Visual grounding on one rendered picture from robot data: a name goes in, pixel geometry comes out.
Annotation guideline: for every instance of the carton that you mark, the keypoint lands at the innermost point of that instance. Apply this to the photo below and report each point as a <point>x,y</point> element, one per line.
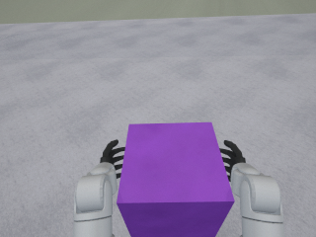
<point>173,181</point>

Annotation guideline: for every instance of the robot right forearm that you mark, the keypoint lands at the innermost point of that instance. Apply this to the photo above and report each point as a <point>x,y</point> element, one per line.
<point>260,202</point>

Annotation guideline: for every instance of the right robot hand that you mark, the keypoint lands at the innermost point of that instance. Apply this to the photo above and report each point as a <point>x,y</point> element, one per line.
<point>235,157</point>

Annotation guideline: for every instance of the robot left forearm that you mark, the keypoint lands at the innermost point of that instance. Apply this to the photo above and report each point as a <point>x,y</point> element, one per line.
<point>93,202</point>

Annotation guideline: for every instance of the left robot hand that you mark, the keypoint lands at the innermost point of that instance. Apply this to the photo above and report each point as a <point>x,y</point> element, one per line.
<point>108,154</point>

